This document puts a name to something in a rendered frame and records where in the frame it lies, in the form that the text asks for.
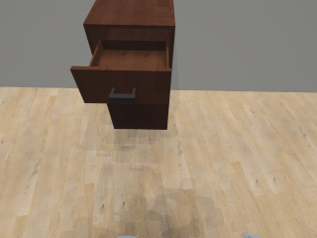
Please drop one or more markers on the cabinet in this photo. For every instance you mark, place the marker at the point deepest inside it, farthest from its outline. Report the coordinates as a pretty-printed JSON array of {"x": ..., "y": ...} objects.
[{"x": 133, "y": 20}]

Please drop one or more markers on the handle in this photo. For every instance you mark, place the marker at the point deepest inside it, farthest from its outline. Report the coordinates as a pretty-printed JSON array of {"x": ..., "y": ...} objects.
[{"x": 122, "y": 97}]

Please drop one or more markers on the drawer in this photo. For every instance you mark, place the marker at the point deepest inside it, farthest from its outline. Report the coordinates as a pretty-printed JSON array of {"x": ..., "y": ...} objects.
[{"x": 125, "y": 64}]

